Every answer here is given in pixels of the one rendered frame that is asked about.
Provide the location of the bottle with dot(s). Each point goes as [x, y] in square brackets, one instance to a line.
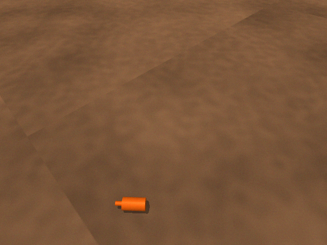
[132, 204]

